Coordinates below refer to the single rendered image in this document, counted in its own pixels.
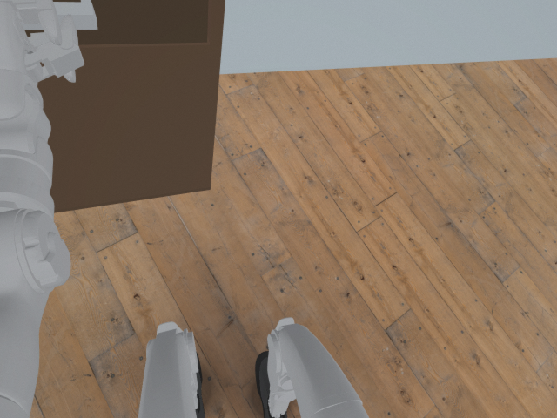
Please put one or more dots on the right robot thigh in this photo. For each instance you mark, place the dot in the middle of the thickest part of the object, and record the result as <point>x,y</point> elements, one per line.
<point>321,388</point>

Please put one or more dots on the robot left hand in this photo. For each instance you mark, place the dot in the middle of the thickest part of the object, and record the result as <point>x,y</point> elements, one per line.
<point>57,47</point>

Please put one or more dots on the right robot shin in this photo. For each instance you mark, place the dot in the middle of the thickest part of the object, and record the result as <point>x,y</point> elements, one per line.
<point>281,389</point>

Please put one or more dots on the handle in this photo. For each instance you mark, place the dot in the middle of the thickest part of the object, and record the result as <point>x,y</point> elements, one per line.
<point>83,15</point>

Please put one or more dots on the left robot forearm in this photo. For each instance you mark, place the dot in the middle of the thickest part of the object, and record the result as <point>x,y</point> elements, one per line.
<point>26,160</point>

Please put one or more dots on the cabinet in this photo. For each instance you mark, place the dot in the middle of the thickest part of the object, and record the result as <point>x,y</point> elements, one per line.
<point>138,123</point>

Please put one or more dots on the drawer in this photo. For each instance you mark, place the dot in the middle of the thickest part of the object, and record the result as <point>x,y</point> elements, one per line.
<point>145,22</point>

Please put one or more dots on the robot left upper arm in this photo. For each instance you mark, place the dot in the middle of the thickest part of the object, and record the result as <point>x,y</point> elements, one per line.
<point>33,261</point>

